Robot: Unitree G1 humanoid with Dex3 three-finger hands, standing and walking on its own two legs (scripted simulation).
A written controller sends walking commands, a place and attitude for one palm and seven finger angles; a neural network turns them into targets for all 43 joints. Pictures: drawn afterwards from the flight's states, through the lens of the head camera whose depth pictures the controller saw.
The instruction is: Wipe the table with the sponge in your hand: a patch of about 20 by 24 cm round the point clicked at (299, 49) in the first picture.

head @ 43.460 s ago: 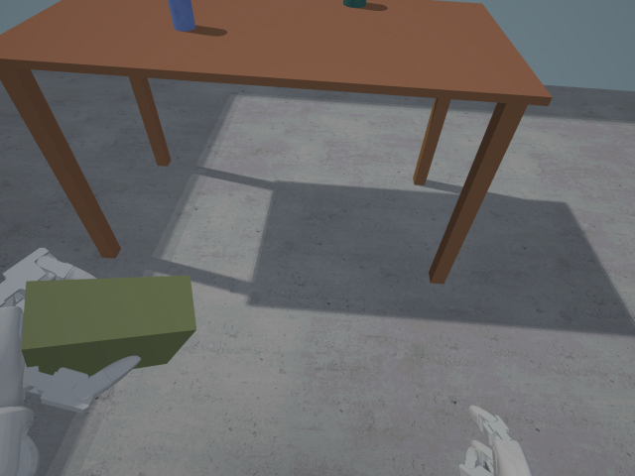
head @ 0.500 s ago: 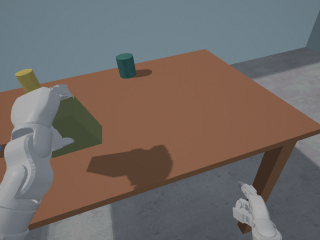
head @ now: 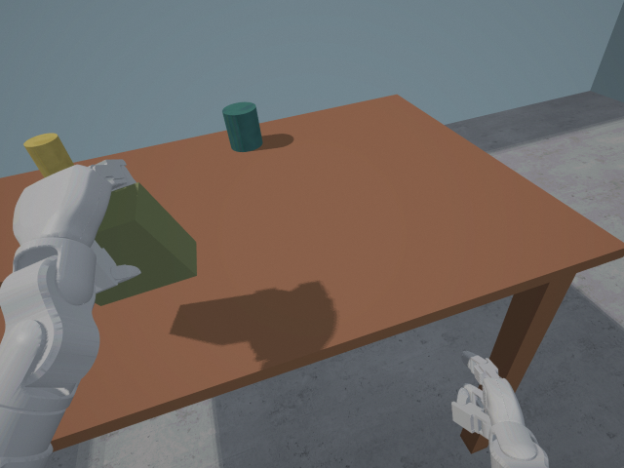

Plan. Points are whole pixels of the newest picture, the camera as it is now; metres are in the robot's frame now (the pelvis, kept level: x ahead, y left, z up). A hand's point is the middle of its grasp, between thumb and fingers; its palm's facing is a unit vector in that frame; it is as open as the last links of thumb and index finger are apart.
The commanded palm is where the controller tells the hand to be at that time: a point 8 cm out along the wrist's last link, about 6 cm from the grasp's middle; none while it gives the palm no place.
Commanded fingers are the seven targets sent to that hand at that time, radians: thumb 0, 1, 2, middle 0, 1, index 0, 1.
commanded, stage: bring the sponge back beside the body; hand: left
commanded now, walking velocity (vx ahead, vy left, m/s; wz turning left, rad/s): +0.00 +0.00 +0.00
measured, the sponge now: (129, 258) +0.27 +0.28 +0.18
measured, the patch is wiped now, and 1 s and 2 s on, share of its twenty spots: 0.95 0.95 0.95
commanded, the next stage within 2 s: step back with the hand held close in 1.40 s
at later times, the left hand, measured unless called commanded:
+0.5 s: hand (88, 249) +0.23 +0.28 +0.23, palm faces +0.38 -0.15 -0.91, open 9.8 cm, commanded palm +0.17 +0.28 +0.30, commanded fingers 0.00 0.10 1.30 -1.20 -1.60 -1.20 -1.60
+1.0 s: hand (67, 278) +0.20 +0.28 +0.22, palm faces +0.37 -0.15 -0.92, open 9.8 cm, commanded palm +0.14 +0.28 +0.29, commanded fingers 0.00 0.10 1.30 -1.20 -1.60 -1.20 -1.60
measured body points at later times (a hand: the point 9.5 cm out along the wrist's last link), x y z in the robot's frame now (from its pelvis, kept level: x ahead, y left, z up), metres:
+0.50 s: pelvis +0.00 +0.00 +0.00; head -0.05 -0.05 +0.44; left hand +0.20 +0.28 +0.28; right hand +0.27 -0.18 -0.06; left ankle +0.05 +0.12 -0.74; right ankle +0.03 -0.09 -0.74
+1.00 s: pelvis -0.01 +0.00 +0.00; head -0.06 -0.05 +0.44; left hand +0.17 +0.29 +0.27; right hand +0.26 -0.18 -0.05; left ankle +0.05 +0.12 -0.74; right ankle +0.03 -0.09 -0.74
